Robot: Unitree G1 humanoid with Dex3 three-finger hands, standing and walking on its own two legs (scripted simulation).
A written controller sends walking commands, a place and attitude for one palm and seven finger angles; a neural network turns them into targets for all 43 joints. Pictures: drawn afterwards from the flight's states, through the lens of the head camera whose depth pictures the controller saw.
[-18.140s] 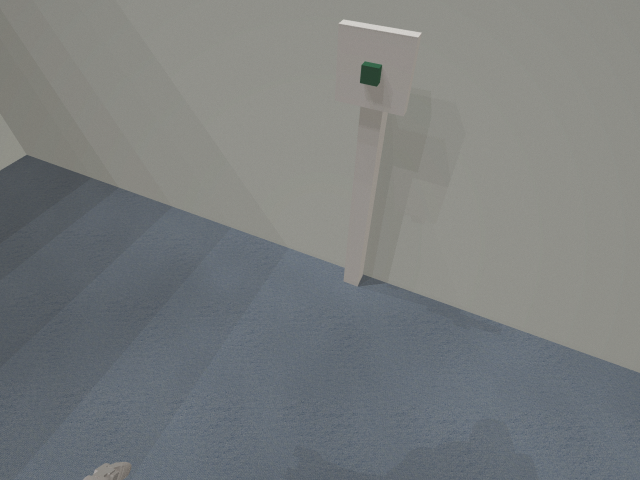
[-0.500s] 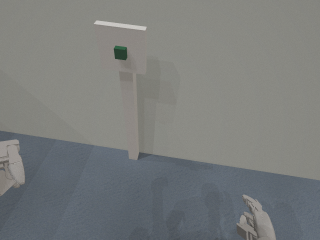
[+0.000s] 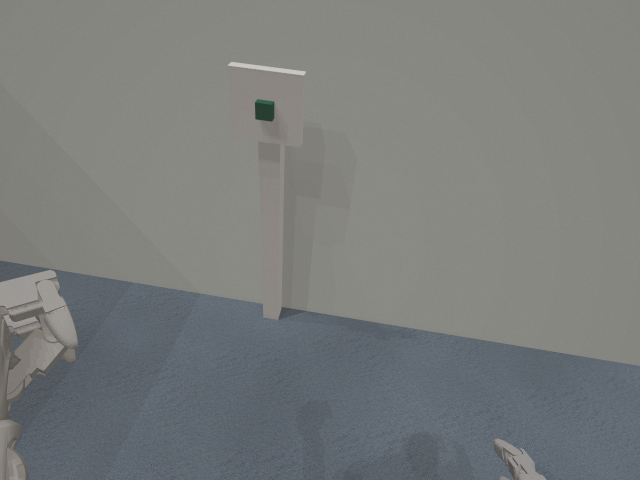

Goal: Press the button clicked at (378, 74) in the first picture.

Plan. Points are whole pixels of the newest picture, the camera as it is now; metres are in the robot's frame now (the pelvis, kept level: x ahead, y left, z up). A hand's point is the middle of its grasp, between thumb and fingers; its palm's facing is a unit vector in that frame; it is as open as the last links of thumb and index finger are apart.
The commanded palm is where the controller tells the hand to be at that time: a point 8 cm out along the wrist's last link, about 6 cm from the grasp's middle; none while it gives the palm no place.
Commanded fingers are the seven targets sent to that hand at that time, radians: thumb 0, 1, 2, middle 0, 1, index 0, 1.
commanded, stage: stop stepping back and stand still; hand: left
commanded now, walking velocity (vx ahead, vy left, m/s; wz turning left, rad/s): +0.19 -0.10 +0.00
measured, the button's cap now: (265, 109) +0.91 +0.19 +0.10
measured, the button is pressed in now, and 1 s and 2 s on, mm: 0 0 0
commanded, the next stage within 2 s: let the arm hang, fingers relaxed in 0.92 s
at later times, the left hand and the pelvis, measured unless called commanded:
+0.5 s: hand (14, 468) +0.08 +0.22 +0.19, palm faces +0.47 -0.79 -0.39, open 3.1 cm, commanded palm +0.03 +0.26 +0.19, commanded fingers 0.00 0.90 0.90 -1.30 -1.50 -1.30 -1.50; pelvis -0.08 -0.02 +0.01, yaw +3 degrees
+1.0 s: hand (19, 470) +0.08 +0.22 +0.18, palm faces +0.45 -0.77 -0.44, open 3.1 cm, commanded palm none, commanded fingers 0.00 0.90 0.90 -1.30 -1.50 -1.30 -1.50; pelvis -0.08 -0.03 +0.01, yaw +5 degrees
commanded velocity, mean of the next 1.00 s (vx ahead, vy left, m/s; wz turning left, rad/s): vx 0.13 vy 0.00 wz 0.00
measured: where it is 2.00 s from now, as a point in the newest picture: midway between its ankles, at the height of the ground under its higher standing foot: outside the picture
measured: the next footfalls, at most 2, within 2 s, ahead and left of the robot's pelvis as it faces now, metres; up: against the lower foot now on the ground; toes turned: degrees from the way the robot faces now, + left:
right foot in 0.26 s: -0.02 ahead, -0.14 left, +0.00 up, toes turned +8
left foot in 0.54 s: -0.03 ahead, +0.12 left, +0.00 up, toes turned +8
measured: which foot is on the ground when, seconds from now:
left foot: down 0.00-0.24, up 0.26-0.52, down 0.54-0.76, up 0.78-0.98, down 1.00-1.00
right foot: down 0.00-0.00, up 0.02-0.24, down 0.26-1.00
